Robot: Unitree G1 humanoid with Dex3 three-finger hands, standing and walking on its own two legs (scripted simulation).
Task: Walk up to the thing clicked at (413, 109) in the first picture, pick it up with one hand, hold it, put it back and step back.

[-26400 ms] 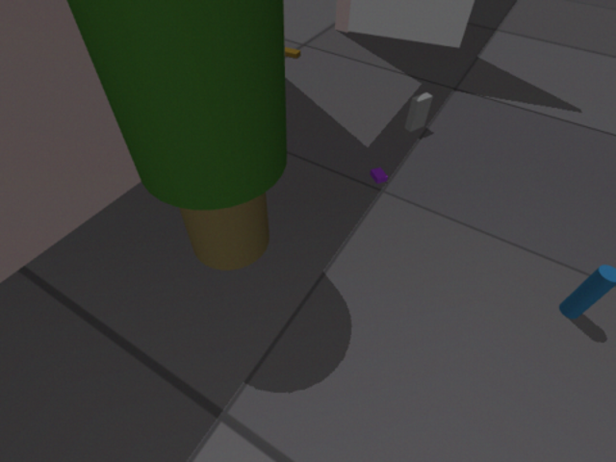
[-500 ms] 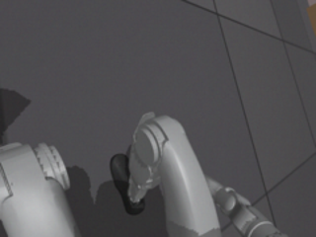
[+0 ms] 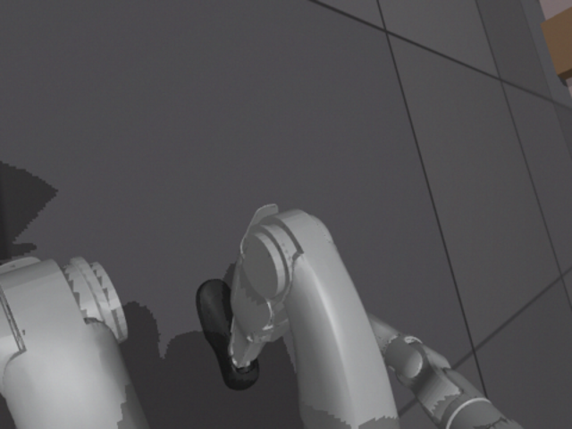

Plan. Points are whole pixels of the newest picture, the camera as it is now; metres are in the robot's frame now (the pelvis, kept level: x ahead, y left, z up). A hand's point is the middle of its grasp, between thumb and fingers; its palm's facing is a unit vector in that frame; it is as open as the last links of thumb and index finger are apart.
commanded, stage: withdraw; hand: left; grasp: from the side
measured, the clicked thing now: out of the picture +0.46 +0.26 -0.19
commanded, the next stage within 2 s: rise in 0.28 s
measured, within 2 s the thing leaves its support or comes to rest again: neither
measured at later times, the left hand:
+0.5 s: hand out of the picture +0.41 +0.38 -0.07, palm faces +0.39 -0.91 -0.15, open 17.3 cm
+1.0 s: hand out of the picture +0.28 +0.34 +0.10, palm faces +0.30 -0.84 -0.45, open 17.7 cm
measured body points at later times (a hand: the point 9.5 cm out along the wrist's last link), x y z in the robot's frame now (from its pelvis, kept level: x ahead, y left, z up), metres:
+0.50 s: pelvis +0.00 +0.00 +0.03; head +0.19 +0.16 +0.40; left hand +0.38 +0.42 -0.06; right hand +0.18 -0.24 -0.03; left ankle +0.08 +0.12 -0.25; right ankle +0.15 -0.13 -0.25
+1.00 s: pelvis +0.03 -0.02 +0.20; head +0.20 +0.06 +0.61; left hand +0.26 +0.38 +0.13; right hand +0.25 -0.22 +0.08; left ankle +0.08 +0.12 -0.25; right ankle +0.15 -0.13 -0.25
